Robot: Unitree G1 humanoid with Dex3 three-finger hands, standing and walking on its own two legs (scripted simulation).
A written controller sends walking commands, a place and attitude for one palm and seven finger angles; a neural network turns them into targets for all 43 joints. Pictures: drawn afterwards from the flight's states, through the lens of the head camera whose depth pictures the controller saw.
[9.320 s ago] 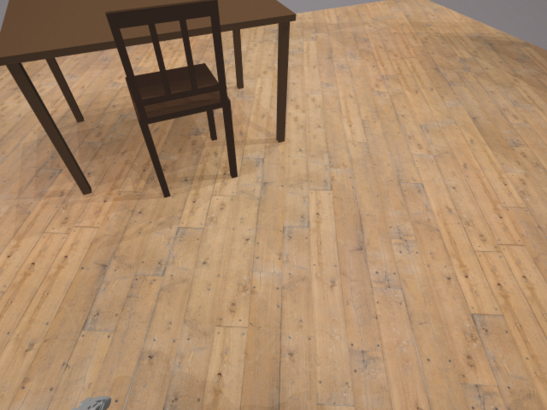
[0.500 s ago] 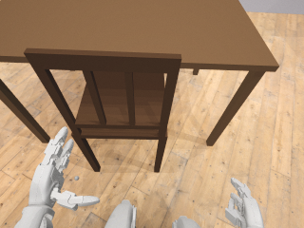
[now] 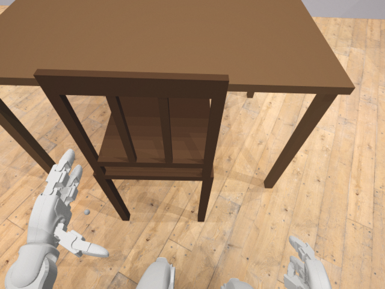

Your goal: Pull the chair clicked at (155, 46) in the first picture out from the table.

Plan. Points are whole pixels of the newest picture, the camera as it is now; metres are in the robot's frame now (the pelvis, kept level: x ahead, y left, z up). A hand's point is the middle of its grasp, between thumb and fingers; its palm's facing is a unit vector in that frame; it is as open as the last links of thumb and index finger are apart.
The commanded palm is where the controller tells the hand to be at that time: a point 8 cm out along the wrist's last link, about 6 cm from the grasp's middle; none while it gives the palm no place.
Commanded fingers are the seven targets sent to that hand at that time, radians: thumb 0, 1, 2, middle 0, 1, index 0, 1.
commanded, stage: raise the hand toward the chair's back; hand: left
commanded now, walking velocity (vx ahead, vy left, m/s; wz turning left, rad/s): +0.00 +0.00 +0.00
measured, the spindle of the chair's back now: (124, 132) +0.48 +0.20 -0.01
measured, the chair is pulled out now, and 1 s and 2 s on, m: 0.00 0.00 0.00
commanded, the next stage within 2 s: aim the fingers beside a spindle in 0.42 s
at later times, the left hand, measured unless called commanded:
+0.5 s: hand (95, 215) +0.24 +0.19 +0.05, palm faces +0.05 -1.00 -0.06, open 17.0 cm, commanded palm +0.22 +0.25 +0.05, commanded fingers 0.00 -0.50 0.30 -0.06 -0.08 -0.06 -0.08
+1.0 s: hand (105, 204) +0.27 +0.19 +0.03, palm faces +0.03 -1.00 -0.05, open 17.0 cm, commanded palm +0.25 +0.24 +0.03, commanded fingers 0.00 -0.50 0.30 -0.06 -0.08 -0.06 -0.08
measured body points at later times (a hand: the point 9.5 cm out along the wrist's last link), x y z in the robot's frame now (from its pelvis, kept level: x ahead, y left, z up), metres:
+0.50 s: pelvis +0.00 -0.01 +0.00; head +0.06 -0.01 +0.45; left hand +0.24 +0.24 +0.06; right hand +0.17 -0.25 -0.08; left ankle +0.07 +0.10 -0.66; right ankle -0.01 -0.13 -0.66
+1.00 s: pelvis +0.01 -0.01 -0.01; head +0.08 -0.01 +0.44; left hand +0.27 +0.24 +0.03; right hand +0.17 -0.26 -0.10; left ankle +0.07 +0.10 -0.66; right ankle -0.01 -0.13 -0.66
